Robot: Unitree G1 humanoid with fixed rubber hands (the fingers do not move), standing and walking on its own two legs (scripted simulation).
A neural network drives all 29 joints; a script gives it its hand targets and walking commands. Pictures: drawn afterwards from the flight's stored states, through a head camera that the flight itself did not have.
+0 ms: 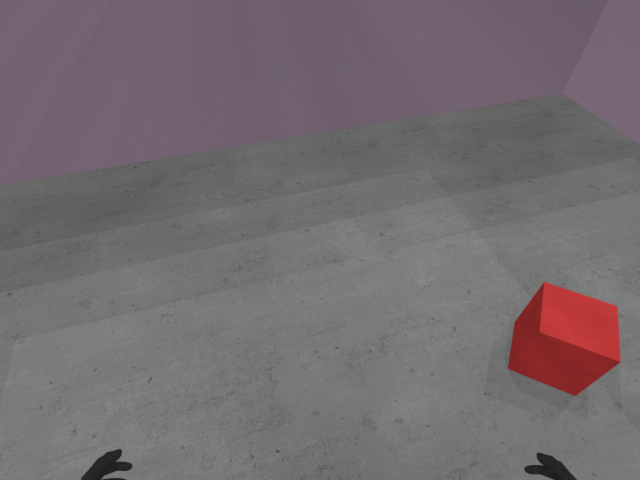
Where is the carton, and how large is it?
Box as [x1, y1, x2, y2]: [508, 282, 620, 395]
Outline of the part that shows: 544,282 515,321 508,368 575,395 620,361 617,308 614,305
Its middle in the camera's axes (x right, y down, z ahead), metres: +0.78 +0.32 +1.24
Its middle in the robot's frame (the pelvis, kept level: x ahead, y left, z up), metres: +0.66 -0.76 -0.65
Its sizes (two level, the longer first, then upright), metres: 0.210 0.200 0.250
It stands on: the floor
